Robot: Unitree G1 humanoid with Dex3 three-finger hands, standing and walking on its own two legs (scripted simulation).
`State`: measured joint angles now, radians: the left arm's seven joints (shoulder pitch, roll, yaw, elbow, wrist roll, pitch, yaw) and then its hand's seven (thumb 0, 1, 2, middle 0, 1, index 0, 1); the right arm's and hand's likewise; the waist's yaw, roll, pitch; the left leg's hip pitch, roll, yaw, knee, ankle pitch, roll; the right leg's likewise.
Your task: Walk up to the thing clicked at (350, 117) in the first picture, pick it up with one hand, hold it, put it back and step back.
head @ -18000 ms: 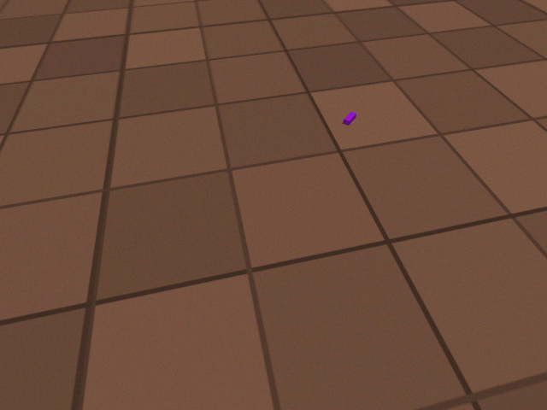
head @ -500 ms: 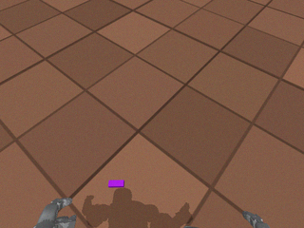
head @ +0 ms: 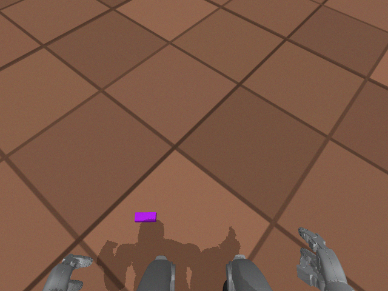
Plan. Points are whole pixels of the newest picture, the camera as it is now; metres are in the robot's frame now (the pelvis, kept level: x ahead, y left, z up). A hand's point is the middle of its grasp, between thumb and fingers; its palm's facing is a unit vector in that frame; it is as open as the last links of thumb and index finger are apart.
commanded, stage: rise first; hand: left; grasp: from above
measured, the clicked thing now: (145, 217) +0.41 +0.23 -0.67
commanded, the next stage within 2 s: none
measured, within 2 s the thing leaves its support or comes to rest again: neither
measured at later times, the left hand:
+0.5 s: hand (103, 256) +0.22 +0.28 -0.32, palm faces -0.45 -0.49 -0.74, open 12.6 cm
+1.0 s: hand (115, 234) +0.30 +0.29 -0.46, palm faces -0.48 -0.14 -0.87, open 12.4 cm
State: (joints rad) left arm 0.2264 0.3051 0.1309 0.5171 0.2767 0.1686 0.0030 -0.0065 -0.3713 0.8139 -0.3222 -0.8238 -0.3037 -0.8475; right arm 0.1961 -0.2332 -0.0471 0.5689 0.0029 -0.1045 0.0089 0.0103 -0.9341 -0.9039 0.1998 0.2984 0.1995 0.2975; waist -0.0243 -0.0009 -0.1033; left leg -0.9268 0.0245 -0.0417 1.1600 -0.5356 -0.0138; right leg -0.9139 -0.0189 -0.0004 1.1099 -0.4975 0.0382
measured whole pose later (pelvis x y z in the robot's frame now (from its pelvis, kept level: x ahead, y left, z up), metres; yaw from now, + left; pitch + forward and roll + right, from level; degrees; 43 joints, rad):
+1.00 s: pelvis -0.09 +0.00 -0.31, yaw -3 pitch +32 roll -6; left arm -0.62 0.64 0.13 1.14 1.12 -0.30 0.28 -0.01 -0.23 0.78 -0.35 -0.73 -0.35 -0.74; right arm 0.14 -0.27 -0.04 0.75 -0.08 -0.05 0.10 0.01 -0.90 -0.90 0.20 0.30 0.20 0.30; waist -0.10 0.00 -0.10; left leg -2.15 -0.02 -0.13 2.25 -0.67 -0.03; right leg -2.11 0.00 -0.02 2.17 -0.63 0.05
